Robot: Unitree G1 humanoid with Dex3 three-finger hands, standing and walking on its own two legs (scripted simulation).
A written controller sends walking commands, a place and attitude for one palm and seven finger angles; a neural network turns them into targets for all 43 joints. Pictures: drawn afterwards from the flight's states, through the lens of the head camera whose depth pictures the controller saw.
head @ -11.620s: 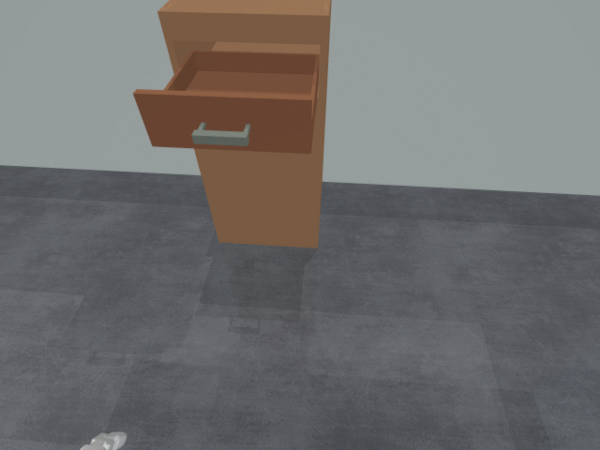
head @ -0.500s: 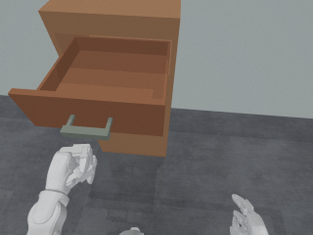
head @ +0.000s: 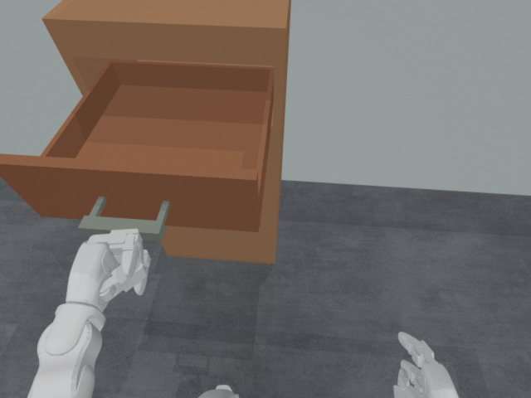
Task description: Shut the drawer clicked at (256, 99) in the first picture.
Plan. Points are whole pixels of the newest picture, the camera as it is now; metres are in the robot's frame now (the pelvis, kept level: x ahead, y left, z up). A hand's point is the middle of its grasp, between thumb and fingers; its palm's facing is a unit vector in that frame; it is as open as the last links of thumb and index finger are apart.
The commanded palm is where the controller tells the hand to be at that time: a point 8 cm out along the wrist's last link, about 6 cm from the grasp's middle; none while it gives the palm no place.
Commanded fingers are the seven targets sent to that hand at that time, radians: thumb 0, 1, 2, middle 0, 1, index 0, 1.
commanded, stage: push the drawer shut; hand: left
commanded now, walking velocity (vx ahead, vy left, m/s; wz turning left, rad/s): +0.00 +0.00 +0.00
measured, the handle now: (128, 216) +0.37 +0.23 +0.06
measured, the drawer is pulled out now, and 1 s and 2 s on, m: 0.29 0.17 0.04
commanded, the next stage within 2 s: none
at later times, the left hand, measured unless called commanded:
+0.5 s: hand (150, 236) +0.34 +0.18 +0.06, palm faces -0.06 -1.00 -0.05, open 3.1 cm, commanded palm +0.32 +0.24 +0.06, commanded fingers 0.00 0.90 0.90 -1.40 -1.60 -1.40 -1.60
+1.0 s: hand (164, 201) +0.40 +0.18 +0.06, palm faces -0.07 -1.00 -0.04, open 3.1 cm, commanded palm +0.39 +0.23 +0.06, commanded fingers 0.00 0.90 0.90 -1.40 -1.60 -1.40 -1.60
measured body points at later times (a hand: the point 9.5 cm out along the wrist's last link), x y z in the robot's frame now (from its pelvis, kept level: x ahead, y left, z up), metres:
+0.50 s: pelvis -0.01 -0.01 +0.00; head +0.05 -0.01 +0.44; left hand +0.34 +0.24 +0.06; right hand +0.12 -0.26 -0.11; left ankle +0.02 +0.10 -0.69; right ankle -0.02 -0.08 -0.69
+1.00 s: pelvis -0.01 +0.02 +0.00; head +0.07 +0.02 +0.44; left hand +0.40 +0.23 +0.06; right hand +0.07 -0.24 -0.12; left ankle +0.02 +0.10 -0.69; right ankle -0.02 -0.08 -0.69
